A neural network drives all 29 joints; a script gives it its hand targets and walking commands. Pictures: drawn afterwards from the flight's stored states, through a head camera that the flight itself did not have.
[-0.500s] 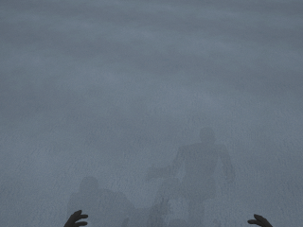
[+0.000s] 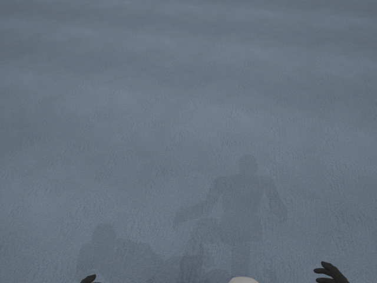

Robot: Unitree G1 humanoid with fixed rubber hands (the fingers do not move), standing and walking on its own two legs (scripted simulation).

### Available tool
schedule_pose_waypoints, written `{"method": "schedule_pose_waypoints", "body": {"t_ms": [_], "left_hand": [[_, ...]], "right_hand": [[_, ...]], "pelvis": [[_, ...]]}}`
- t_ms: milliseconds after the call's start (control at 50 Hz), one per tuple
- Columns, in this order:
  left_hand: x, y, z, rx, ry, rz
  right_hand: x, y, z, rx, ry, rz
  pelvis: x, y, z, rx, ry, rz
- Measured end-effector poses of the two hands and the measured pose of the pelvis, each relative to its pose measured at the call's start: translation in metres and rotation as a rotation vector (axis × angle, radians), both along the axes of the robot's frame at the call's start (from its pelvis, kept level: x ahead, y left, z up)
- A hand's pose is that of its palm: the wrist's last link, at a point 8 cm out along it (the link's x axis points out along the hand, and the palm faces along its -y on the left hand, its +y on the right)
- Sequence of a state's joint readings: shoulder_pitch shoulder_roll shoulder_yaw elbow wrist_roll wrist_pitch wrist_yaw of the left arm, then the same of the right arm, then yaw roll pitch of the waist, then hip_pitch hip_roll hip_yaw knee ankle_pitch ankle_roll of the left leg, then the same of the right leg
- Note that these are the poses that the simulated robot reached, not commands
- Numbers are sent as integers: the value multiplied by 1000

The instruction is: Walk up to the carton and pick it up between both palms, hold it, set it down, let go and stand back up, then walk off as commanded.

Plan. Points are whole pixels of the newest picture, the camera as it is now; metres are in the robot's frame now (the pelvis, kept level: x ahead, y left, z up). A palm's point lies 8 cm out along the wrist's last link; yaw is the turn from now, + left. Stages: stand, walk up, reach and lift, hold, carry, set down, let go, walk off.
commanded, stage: walk up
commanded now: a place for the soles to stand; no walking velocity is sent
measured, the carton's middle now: out of the picture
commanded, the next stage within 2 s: none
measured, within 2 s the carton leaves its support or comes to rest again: neither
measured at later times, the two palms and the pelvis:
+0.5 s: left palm out of the picture +0.11 +0.16 -0.11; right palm out of the picture -0.04 -0.46 -0.08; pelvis -0.05 -0.10 +0.00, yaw -16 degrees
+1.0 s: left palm out of the picture +0.05 +0.09 -0.10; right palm out of the picture -0.18 -0.51 -0.09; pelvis -0.13 -0.16 +0.00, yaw -29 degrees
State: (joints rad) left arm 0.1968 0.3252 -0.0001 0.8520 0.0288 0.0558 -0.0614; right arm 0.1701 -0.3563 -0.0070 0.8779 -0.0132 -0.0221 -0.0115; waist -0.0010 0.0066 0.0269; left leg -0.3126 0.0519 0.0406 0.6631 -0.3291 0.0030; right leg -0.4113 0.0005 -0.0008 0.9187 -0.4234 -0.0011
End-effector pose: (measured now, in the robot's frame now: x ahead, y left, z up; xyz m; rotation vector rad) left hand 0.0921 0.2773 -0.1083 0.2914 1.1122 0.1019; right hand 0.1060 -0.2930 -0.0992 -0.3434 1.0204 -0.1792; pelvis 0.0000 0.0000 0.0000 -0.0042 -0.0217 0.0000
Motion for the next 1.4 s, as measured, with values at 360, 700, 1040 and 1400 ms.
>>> {"method": "schedule_pose_waypoints", "body": {"t_ms": [360,700,1040,1400], "left_hand": [[3,-86,13,83,117,-216],[34,-156,1,-61,0,-421],[-34,-191,19,98,135,-525],[11,-279,-2,-64,39,-706]], "right_hand": [[-87,-146,9,-85,22,-219],[-203,-174,52,-202,88,-390],[-296,-216,7,-81,27,-533],[-386,-211,51,-182,123,-682]], "pelvis": [[-35,-92,3,36,36,-220],[-75,-110,12,-31,16,-358],[-131,-160,1,27,-17,-529],[-147,-173,10,-5,12,-650]]}}
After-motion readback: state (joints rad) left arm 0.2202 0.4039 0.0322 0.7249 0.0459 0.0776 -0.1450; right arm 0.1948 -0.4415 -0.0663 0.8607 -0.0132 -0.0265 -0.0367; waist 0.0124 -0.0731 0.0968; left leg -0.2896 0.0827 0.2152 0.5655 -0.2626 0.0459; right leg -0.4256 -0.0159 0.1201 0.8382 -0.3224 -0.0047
